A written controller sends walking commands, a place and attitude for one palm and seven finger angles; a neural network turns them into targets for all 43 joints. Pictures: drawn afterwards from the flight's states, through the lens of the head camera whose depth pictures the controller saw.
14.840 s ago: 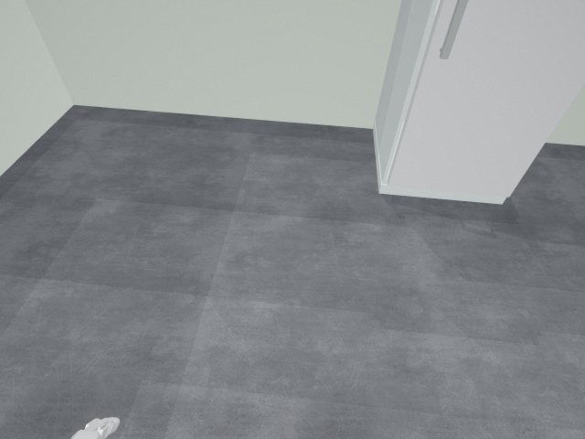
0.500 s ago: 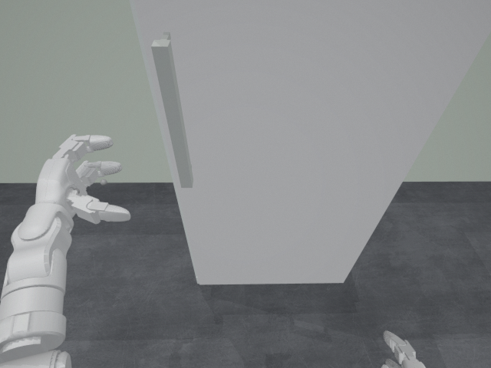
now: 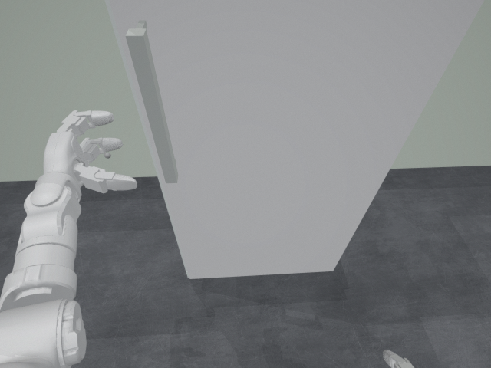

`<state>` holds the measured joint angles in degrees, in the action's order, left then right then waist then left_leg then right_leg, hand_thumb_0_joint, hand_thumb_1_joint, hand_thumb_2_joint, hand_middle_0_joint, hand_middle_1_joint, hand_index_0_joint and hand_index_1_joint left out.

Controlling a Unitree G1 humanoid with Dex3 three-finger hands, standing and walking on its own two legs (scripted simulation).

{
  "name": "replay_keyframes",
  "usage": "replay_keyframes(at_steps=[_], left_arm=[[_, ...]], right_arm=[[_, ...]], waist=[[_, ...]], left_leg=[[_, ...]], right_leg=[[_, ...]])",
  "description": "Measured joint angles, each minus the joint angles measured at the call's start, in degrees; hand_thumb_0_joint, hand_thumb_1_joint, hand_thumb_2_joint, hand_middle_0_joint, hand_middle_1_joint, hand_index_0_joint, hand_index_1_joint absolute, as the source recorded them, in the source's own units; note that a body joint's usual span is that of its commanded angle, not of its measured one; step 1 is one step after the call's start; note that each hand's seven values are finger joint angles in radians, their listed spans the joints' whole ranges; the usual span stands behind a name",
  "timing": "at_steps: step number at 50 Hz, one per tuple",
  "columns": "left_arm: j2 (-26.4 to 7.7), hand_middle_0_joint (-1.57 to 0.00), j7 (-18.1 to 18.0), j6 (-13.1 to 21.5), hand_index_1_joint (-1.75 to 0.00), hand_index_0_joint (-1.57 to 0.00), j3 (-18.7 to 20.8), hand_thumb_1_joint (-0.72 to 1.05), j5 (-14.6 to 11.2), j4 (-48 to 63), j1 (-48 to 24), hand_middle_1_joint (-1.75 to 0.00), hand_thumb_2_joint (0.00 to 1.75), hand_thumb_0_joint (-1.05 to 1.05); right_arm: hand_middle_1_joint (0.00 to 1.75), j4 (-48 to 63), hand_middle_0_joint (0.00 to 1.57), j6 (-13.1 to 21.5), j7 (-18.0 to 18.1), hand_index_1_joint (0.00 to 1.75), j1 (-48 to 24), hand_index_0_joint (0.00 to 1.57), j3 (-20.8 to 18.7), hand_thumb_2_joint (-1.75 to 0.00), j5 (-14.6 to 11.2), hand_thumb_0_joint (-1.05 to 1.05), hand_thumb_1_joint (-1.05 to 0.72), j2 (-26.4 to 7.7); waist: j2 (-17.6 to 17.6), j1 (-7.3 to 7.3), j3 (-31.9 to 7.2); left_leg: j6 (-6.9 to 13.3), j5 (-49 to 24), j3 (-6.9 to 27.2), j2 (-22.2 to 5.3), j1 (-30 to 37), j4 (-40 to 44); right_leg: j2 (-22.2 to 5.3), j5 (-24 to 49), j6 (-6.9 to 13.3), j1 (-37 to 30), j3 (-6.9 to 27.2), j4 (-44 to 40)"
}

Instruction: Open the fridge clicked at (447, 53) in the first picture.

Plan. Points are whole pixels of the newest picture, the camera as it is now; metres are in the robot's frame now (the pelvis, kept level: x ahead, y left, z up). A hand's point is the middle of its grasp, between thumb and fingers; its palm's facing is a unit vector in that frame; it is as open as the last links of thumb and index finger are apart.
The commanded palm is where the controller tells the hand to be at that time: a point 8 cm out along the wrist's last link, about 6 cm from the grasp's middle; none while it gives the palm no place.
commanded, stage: move the hooked fingers beside the handle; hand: left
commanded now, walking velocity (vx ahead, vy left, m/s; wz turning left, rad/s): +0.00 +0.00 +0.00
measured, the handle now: (159, 114) +0.53 +0.17 +0.14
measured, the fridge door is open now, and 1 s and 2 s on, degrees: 0 0 0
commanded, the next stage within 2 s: feel for the door with the fingertips in 1.08 s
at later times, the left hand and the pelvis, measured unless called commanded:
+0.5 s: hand (122, 139) +0.46 +0.22 +0.14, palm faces +0.12 -0.99 +0.00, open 13.9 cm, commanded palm +0.42 +0.28 +0.13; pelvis +0.00 +0.00 -0.01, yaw -2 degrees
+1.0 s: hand (118, 142) +0.46 +0.23 +0.13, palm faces +0.13 -0.99 +0.01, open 13.9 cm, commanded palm +0.42 +0.28 +0.13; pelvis +0.00 +0.01 -0.01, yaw -1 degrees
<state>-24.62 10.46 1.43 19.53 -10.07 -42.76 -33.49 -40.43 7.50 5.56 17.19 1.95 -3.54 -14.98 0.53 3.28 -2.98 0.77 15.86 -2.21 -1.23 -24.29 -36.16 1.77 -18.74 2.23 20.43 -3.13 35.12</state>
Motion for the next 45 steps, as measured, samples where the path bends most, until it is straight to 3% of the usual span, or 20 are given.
replay_keyframes(at_steps=[8,15,22,28,33,38,45], left_arm=[[-0.67,-0.3,0.82,3.46,-1.2,-0.3,-0.52,-0.5,-0.06,-4.03,-3.96,-1.2,0.3,-0.01],[-2.27,-0.3,-0.21,4.32,-1.2,-0.3,-0.23,-0.5,1.87,-12.87,-10.88,-1.2,0.3,-0.01],[-2.07,-0.3,-0.33,7.47,-1.2,-0.3,2.1,-0.49,2.35,-12.25,-9.39,-1.2,0.3,-0.01],[-3.06,-0.3,0.26,6.08,-1.2,-0.3,3.57,-0.49,2.25,-11.86,-6.32,-1.2,0.3,-0.01],[-2.57,-0.3,0.31,6.14,-1.2,-0.3,2.15,-0.49,1.61,-8.44,-4.35,-1.2,0.3,-0.01],[-1.1,-0.3,0.65,6.25,-1.2,-0.3,-0.47,-0.5,0.64,-8.03,-6.47,-1.2,0.3,-0.01],[-0.3,-0.3,-0.81,5.07,-1.2,-0.3,-1.37,-0.5,1.93,-12.07,-10.27,-1.2,0.3,-0.01]], right_arm=[[0.29,-1.19,0.2,-0.38,-0.25,0.3,1.86,0.2,-0.93,-0.9,-0.01,0.01,-0.91,-0.89],[0.29,-1.44,0.2,-0.57,-0.78,0.3,2.19,0.2,-0.79,-0.9,0.43,0.01,-0.91,-0.95],[0.29,-0.82,0.2,-1.04,-1.64,0.3,3.94,0.2,-1.2,-0.9,0.9,0.01,-0.91,-0.77],[0.29,-0.16,0.2,-2.15,-1.71,0.3,4.98,0.2,-1.05,-0.9,0.49,0.01,-0.91,-0.47],[0.29,0.06,0.2,-2.11,-1.41,0.3,4.67,0.2,-1.31,-0.9,0.25,0.01,-0.91,-0.42],[0.29,-0.63,0.2,-1.7,-0.99,0.3,2.99,0.2,-1.17,-0.9,0.03,0.01,-0.91,-0.43],[0.29,0.3,0.2,-1.06,-1.3,0.3,0.66,0.2,-0.71,-0.9,0.5,0.01,-0.91,-0.41]], waist=[[0.29,0.42,0.22],[-0.07,2.02,0.11],[0.23,2.61,-0.96],[0.24,2.65,-1.8],[0.32,1.68,-1.22],[0.1,0.88,-0.76],[0.06,1.46,-0.92]], left_leg=[[-0.01,0.25,0.29,-0.19,-2.11,-1.24],[0.02,0.32,0.44,-0.24,-4.92,-2.46],[0.18,0.96,-0.74,-0.64,-5.76,-2.84],[0.29,1.61,-1.2,-0.84,-4.72,-2.83],[0.44,1.73,-0.69,-0.72,-4.54,-3.16],[0.63,1.58,0.27,-0.24,-4.82,-3.55],[0.91,1.22,0.42,0.26,-6.21,-3.83]], right_leg=[[0.17,-0.09,0.06,1.85,-0.28,0.84],[0.18,-0.22,0.08,4.63,-0.44,2.05],[0.49,-0.4,-0.08,5.98,0.78,2.52],[0.68,-0.72,-0.23,5.01,1.3,2.27],[0.61,-0.66,-0.36,4.3,0.81,1.91],[0.2,-0.62,-0.55,3.92,-0.17,1.78],[-0.3,-0.54,-0.81,5.33,-0.36,2.36]])
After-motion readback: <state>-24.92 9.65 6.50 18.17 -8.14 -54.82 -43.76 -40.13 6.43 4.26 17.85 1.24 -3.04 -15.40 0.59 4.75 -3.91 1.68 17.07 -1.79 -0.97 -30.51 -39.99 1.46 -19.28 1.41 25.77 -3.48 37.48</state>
